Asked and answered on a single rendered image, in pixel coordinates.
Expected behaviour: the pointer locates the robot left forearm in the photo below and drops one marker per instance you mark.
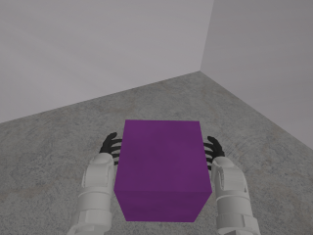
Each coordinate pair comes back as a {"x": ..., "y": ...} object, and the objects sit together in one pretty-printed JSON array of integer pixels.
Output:
[{"x": 93, "y": 211}]

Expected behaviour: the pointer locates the right robot hand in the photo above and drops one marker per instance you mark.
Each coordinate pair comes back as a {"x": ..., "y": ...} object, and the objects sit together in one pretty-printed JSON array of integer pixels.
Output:
[{"x": 215, "y": 147}]

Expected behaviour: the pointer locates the carton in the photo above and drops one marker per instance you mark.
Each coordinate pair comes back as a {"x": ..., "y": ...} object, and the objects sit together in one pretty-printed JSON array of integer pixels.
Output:
[{"x": 162, "y": 173}]

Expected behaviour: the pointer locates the left robot hand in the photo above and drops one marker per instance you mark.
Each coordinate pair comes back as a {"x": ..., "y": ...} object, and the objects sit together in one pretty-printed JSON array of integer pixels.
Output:
[{"x": 107, "y": 146}]

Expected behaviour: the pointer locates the robot right forearm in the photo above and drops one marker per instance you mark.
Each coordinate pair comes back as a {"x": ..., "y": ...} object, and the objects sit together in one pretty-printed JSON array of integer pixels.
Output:
[{"x": 233, "y": 202}]

